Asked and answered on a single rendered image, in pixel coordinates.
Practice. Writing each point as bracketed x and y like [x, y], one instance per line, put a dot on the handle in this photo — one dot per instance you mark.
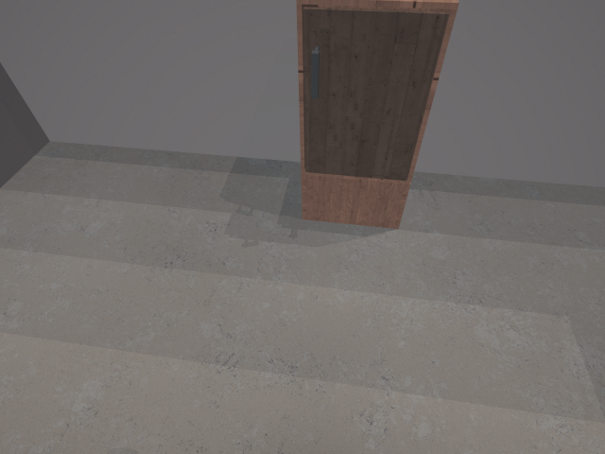
[315, 70]

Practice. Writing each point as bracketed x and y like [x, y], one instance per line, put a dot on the cupboard door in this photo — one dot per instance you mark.
[376, 70]

